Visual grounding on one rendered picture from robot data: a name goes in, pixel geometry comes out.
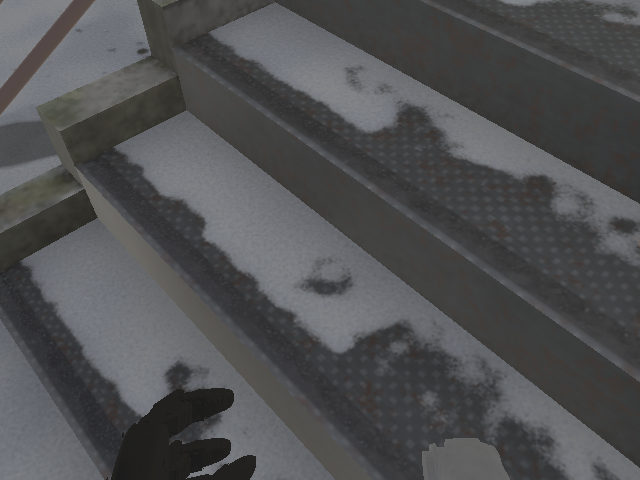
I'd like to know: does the robot right thigh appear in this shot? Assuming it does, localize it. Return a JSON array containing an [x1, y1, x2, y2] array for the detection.
[[422, 438, 510, 480]]

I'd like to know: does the robot left hand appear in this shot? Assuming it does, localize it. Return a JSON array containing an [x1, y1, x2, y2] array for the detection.
[[106, 388, 256, 480]]

